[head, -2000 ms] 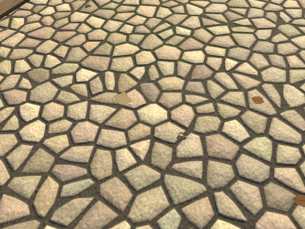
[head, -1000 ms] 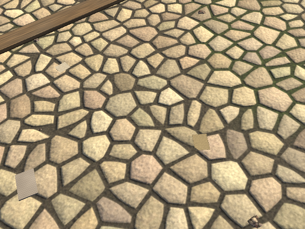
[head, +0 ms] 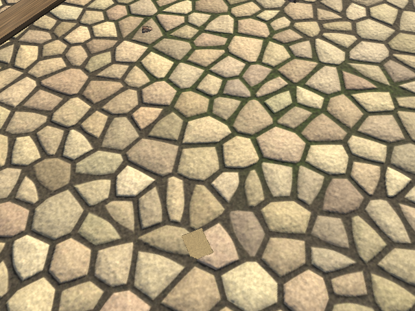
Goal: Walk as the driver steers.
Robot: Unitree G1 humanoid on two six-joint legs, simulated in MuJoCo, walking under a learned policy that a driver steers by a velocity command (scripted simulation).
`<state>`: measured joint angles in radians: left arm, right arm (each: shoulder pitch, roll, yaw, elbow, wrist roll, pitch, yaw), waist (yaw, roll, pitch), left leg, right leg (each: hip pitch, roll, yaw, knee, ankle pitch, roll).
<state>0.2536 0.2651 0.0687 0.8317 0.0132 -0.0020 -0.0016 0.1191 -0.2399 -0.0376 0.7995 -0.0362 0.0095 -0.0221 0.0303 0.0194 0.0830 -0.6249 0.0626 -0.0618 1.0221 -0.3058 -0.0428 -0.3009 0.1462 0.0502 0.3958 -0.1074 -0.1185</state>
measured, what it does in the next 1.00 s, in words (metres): steps on the spot: left foot, then right foot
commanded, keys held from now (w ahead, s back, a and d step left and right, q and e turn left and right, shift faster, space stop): no key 1.00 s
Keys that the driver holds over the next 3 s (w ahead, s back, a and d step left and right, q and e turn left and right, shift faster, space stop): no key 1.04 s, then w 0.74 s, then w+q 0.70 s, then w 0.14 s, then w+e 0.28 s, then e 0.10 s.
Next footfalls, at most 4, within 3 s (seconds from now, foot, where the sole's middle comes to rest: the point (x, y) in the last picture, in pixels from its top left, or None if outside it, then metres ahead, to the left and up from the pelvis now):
0.26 left None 0.09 0.14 -0.78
0.52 right None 0.04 -0.08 -0.78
1.76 right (245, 308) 0.43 -0.05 -0.78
2.30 left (200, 223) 0.72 0.10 -0.78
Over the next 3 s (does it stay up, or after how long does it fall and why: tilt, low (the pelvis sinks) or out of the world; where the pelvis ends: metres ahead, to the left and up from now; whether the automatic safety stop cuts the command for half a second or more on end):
stays up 0.97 0.09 0.00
